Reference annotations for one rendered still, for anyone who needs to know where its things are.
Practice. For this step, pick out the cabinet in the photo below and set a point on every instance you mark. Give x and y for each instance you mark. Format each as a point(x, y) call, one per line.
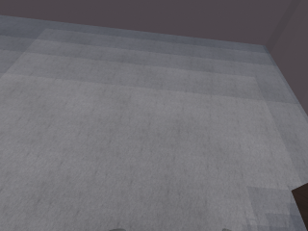
point(301, 199)

